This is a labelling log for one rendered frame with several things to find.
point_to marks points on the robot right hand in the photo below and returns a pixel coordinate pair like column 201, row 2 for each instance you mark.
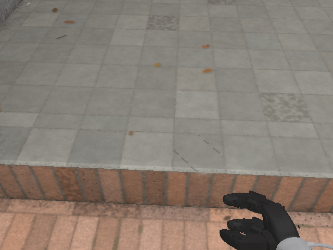
column 260, row 234

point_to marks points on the robot right forearm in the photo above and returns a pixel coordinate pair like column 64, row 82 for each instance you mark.
column 293, row 243

